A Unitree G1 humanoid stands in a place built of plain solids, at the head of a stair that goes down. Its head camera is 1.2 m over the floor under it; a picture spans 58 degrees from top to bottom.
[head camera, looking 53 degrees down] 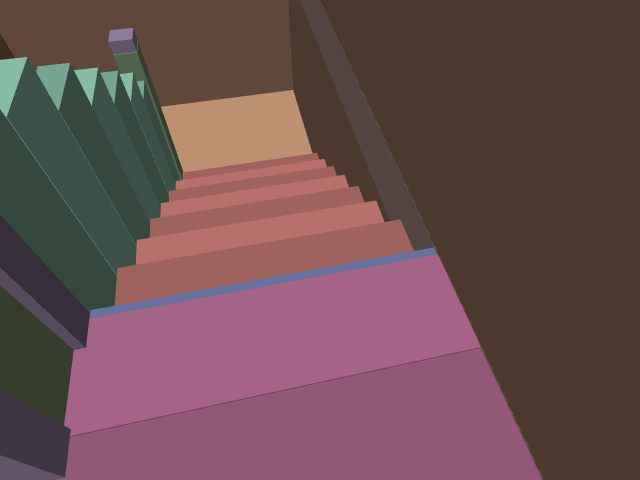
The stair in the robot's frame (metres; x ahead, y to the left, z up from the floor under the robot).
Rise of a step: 0.18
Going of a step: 0.28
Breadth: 1.13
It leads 12 degrees to the left of straight ahead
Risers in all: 8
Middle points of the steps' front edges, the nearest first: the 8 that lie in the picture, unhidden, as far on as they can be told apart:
0.75 0.16 0.00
1.03 0.22 -0.18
1.30 0.28 -0.36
1.58 0.34 -0.55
1.85 0.40 -0.73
2.12 0.46 -0.91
2.40 0.52 -1.09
2.67 0.58 -1.27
